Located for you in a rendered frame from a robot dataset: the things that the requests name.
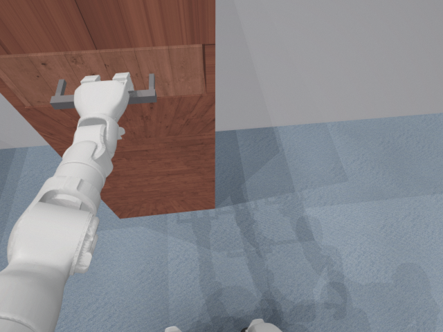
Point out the handle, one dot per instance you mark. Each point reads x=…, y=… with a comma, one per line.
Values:
x=61, y=101

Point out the right robot shin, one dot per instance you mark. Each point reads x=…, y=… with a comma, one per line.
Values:
x=257, y=321

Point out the drawer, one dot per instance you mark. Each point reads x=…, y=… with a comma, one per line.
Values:
x=34, y=77

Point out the cabinet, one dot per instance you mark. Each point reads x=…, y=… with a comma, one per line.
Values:
x=165, y=161

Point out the robot left hand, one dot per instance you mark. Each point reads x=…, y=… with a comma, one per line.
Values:
x=109, y=97

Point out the robot left upper arm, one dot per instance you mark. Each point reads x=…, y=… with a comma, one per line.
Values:
x=54, y=242

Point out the left robot forearm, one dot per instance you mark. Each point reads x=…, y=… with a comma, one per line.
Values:
x=80, y=177

